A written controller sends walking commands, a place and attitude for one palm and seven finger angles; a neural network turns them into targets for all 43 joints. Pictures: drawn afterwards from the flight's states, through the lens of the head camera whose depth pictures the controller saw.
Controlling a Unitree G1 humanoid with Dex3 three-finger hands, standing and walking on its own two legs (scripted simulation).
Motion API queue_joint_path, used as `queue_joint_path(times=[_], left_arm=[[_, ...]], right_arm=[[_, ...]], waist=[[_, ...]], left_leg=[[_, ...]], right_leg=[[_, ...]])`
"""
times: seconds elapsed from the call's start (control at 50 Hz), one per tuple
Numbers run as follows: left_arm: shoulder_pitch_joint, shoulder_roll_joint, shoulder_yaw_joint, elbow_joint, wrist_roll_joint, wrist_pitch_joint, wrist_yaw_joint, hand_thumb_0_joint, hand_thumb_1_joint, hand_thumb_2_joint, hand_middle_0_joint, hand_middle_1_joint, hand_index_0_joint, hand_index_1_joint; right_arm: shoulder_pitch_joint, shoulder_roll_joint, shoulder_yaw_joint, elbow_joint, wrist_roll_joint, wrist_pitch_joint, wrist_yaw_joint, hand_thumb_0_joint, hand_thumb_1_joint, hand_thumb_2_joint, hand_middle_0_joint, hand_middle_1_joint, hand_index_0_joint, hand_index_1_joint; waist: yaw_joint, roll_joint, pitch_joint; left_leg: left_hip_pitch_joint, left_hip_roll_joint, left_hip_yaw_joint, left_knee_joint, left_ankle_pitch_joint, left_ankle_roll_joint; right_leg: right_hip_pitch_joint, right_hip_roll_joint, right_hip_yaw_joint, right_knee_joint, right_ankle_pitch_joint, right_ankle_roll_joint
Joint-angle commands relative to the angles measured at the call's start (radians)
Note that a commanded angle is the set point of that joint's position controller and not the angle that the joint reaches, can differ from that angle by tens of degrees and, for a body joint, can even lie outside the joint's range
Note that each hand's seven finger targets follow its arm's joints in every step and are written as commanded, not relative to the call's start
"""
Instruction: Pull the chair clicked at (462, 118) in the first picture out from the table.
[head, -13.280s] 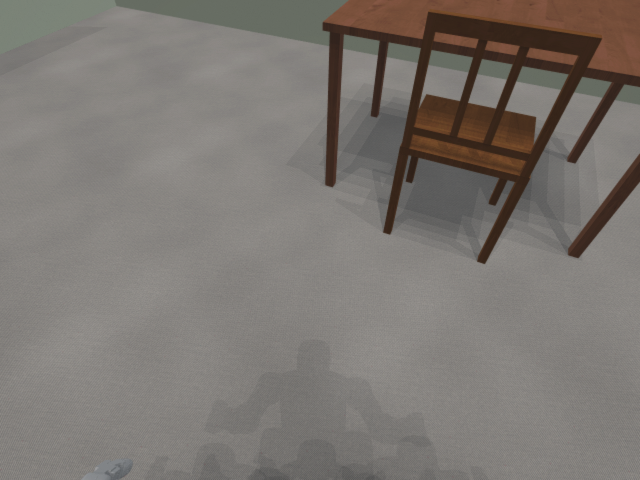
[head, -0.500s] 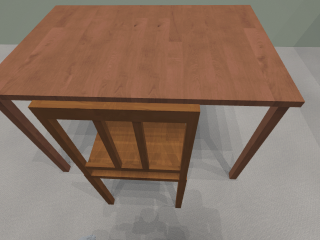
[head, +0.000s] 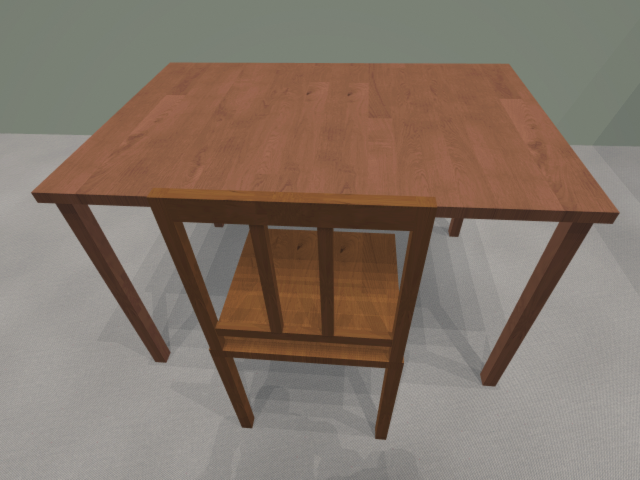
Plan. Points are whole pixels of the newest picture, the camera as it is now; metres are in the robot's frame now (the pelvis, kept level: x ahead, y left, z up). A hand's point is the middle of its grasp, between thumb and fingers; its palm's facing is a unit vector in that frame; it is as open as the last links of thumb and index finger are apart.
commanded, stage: come to a stop and stand still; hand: left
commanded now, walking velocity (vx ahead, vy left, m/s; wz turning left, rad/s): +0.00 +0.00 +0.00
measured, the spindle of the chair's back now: (268, 282) +0.47 +0.14 -0.07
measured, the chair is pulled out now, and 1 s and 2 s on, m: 0.00 0.00 0.00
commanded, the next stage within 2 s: look again from close up in 0.90 s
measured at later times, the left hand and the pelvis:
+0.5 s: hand out of the picture +0.01 +0.20 -0.15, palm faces +0.05 -0.97 -0.24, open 7.3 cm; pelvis -0.07 +0.01 +0.00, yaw +0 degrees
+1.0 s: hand out of the picture -0.08 +0.20 -0.15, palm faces +0.04 -0.98 -0.20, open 7.3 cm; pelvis -0.08 +0.03 +0.02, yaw +0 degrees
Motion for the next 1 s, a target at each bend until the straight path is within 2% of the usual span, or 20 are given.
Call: queue_joint_path(times=[0.0,0.04,0.08,0.1,0.14,0.18,0.22,0.26,0.28,0.32,0.34,0.38,0.44,0.46,0.48,0.5,0.54,0.64,0.8,0.98], left_arm=[[0.113,0.065,0.026,-0.041,0.005,-0.015,0.008,0.000,0.900,0.900,-0.200,-0.300,-0.200,-0.300],[0.148,0.069,0.025,-0.043,0.010,-0.030,0.009,0.000,0.900,0.900,-0.200,-0.300,-0.200,-0.300],[0.036,0.159,0.034,-0.094,0.007,-0.048,0.016,0.000,0.900,0.900,-0.200,-0.300,-0.200,-0.300],[-0.090,0.187,0.052,-0.137,0.004,-0.039,0.025,0.000,0.900,0.900,-0.200,-0.300,-0.200,-0.300],[-0.204,0.160,0.057,-0.167,0.005,-0.038,0.035,0.000,0.900,0.900,-0.200,-0.300,-0.200,-0.300],[-0.146,0.159,0.064,-0.156,0.013,-0.038,0.036,0.000,0.900,0.900,-0.200,-0.300,-0.200,-0.300],[-0.069,0.172,0.073,-0.127,0.017,-0.027,0.042,0.000,0.900,0.900,-0.200,-0.300,-0.200,-0.300],[-0.038,0.092,0.052,-0.107,0.000,-0.020,0.044,0.000,0.900,0.900,-0.200,-0.300,-0.200,-0.300],[-0.010,0.022,0.033,-0.103,-0.014,-0.026,0.044,0.000,0.900,0.900,-0.200,-0.300,-0.200,-0.300],[0.054,0.017,0.043,-0.097,-0.024,-0.025,0.033,0.000,0.900,0.900,-0.200,-0.300,-0.200,-0.300],[-0.001,0.051,0.046,-0.090,-0.009,-0.016,0.036,0.000,0.900,0.900,-0.200,-0.300,-0.200,-0.300],[-0.069,0.084,0.046,-0.102,-0.016,-0.021,0.016,0.000,0.900,0.900,-0.200,-0.300,-0.200,-0.300],[-0.034,0.038,0.028,-0.063,-0.020,-0.040,-0.002,0.000,0.900,0.900,-0.200,-0.300,-0.200,-0.300],[-0.016,0.045,0.024,-0.046,-0.019,-0.056,0.002,0.000,0.900,0.900,-0.200,-0.300,-0.200,-0.300],[-0.015,0.080,0.020,-0.034,-0.018,-0.069,0.010,0.000,0.900,0.900,-0.200,-0.300,-0.200,-0.300],[-0.042,0.110,0.013,-0.031,-0.023,-0.070,0.012,0.000,0.900,0.900,-0.200,-0.300,-0.200,-0.300],[-0.100,0.086,0.007,-0.048,-0.022,-0.070,0.011,0.000,0.900,0.900,-0.200,-0.300,-0.200,-0.300],[-0.106,0.061,0.000,-0.032,-0.027,-0.069,0.009,0.000,0.900,0.900,-0.200,-0.300,-0.200,-0.300],[-0.063,0.039,-0.003,0.004,-0.016,-0.064,0.005,0.000,0.900,0.900,-0.200,-0.300,-0.200,-0.300],[-0.024,0.029,-0.018,0.065,-0.019,-0.076,0.004,0.000,0.900,0.900,-0.200,-0.300,-0.200,-0.300]], right_arm=[[-0.103,-0.165,-0.047,-0.099,0.000,-0.015,-0.008,0.000,-0.900,-0.900,0.200,0.300,0.200,0.300],[-0.091,-0.135,-0.044,-0.102,0.003,-0.009,-0.013,0.000,-0.900,-0.900,0.200,0.300,0.200,0.300],[0.042,-0.080,-0.046,-0.080,0.012,0.019,-0.016,0.000,-0.900,-0.900,0.200,0.300,0.200,0.300],[0.102,-0.107,-0.062,-0.064,0.008,0.032,-0.018,0.000,-0.900,-0.900,0.200,0.300,0.200,0.300],[0.232,-0.094,-0.066,-0.003,-0.006,0.019,-0.011,0.000,-0.900,-0.900,0.200,0.300,0.200,0.300],[0.250,-0.070,-0.053,-0.004,-0.002,0.002,-0.008,0.000,-0.900,-0.900,0.200,0.300,0.200,0.300],[0.247,-0.043,-0.046,0.003,0.005,-0.008,-0.005,0.000,-0.900,-0.900,0.200,0.300,0.200,0.300],[0.300,-0.018,-0.031,0.047,-0.004,-0.025,-0.011,0.000,-0.900,-0.900,0.200,0.300,0.200,0.300],[0.240,-0.033,-0.027,0.035,-0.008,-0.037,-0.027,0.000,-0.900,-0.900,0.200,0.300,0.200,0.300],[0.094,-0.071,-0.029,-0.004,-0.018,-0.041,-0.055,0.000,-0.900,-0.900,0.200,0.300,0.200,0.300],[0.024,-0.046,-0.008,-0.013,-0.011,-0.060,-0.060,0.000,-0.900,-0.900,0.200,0.300,0.200,0.300],[-0.019,-0.062,-0.005,-0.022,-0.020,-0.071,-0.057,0.000,-0.900,-0.900,0.200,0.300,0.200,0.300],[0.100,-0.114,-0.016,0.033,-0.012,-0.069,-0.058,0.000,-0.900,-0.900,0.200,0.300,0.200,0.300],[0.157,-0.095,-0.012,0.047,0.000,-0.074,-0.055,0.000,-0.900,-0.900,0.200,0.300,0.200,0.300],[0.182,-0.057,-0.008,0.050,0.017,-0.072,-0.054,0.000,-0.900,-0.900,0.200,0.300,0.200,0.300],[0.211,-0.034,-0.002,0.065,0.020,-0.056,-0.054,0.000,-0.900,-0.900,0.200,0.300,0.200,0.300],[0.217,-0.022,-0.002,0.095,0.010,-0.045,-0.048,0.000,-0.900,-0.900,0.200,0.300,0.200,0.300],[0.193,-0.045,0.004,0.119,0.008,-0.071,-0.041,0.000,-0.900,-0.900,0.200,0.300,0.200,0.300],[0.144,-0.062,-0.002,0.120,0.009,-0.076,-0.043,0.000,-0.900,-0.900,0.200,0.300,0.200,0.300],[0.152,-0.058,0.011,0.148,0.016,-0.082,-0.049,0.000,-0.900,-0.900,0.200,0.300,0.200,0.300]], waist=[[0.038,0.050,0.073],[0.044,-0.089,0.096],[-0.042,-0.403,0.065],[-0.084,-0.399,0.070],[-0.147,-0.291,0.042],[-0.117,-0.231,0.018],[-0.077,-0.191,0.007],[-0.084,-0.049,0.041],[-0.053,0.102,0.084],[0.024,0.132,0.006],[0.043,0.259,0.059],[0.042,0.122,0.145],[0.026,-0.016,0.063],[0.005,-0.077,-0.006],[-0.018,-0.166,-0.047],[-0.048,-0.213,-0.021],[-0.063,-0.188,0.027],[-0.040,-0.036,0.077],[-0.024,0.003,0.088],[-0.035,-0.065,0.054]], left_leg=[[-0.387,0.216,-0.251,-0.365,-0.425,0.042],[-0.343,0.136,-0.203,-0.205,-0.410,0.001],[-0.073,-0.032,-0.098,0.289,-0.200,-0.073],[0.003,-0.021,-0.147,0.504,-0.150,-0.074],[0.041,-0.015,-0.116,0.611,-0.070,-0.072],[0.034,-0.018,-0.050,0.347,-0.139,-0.065],[0.118,-0.024,-0.025,-0.002,-0.170,-0.044],[0.134,-0.002,0.008,-0.415,0.036,-0.027],[0.036,0.092,-0.047,-0.510,0.174,-0.020],[-0.043,0.202,-0.098,-0.322,0.557,0.024],[-0.127,0.252,-0.281,-0.291,0.559,0.066],[-0.102,0.283,-0.293,-0.276,0.460,0.111],[0.009,0.211,-0.237,-0.177,0.359,0.048],[-0.002,0.150,-0.215,-0.118,0.278,0.017],[-0.069,0.080,-0.141,-0.074,0.037,-0.033],[-0.050,0.038,-0.124,-0.076,-0.144,-0.057],[0.068,0.049,-0.146,-0.164,-0.094,-0.045],[0.036,0.120,-0.192,-0.329,-0.011,-0.018],[-0.003,0.152,-0.225,-0.403,-0.132,-0.005],[0.079,0.132,-0.197,-0.352,0.019,-0.006]], right_leg=[[0.208,0.061,-0.051,0.107,-0.016,0.004],[0.150,0.013,0.071,-0.123,-0.133,-0.021],[-0.229,-0.244,0.517,-0.595,-0.649,-0.149],[-0.376,-0.269,0.539,-0.629,-0.641,-0.200],[-0.403,-0.176,0.356,-0.533,-0.419,-0.157],[-0.243,-0.120,0.228,-0.447,-0.292,-0.119],[-0.189,-0.112,0.227,-0.369,-0.312,-0.086],[-0.116,0.039,0.102,-0.068,-0.309,-0.014],[-0.059,0.135,0.029,0.190,-0.195,0.009],[-0.046,0.142,0.005,0.557,-0.172,0.014],[-0.072,0.070,0.103,0.515,-0.093,0.017],[-0.081,0.024,0.113,0.324,-0.113,-0.005],[0.107,0.054,0.030,-0.155,-0.050,-0.013],[0.217,0.030,0.118,-0.251,0.172,-0.033],[0.284,-0.113,0.308,-0.292,0.322,-0.084],[0.229,-0.190,0.375,-0.352,0.273,-0.132],[0.044,-0.109,0.354,-0.391,-0.076,-0.128],[0.107,-0.001,0.183,-0.338,0.013,-0.051],[0.130,0.016,0.119,-0.297,0.067,-0.035],[0.127,-0.014,0.149,-0.323,0.158,-0.039]])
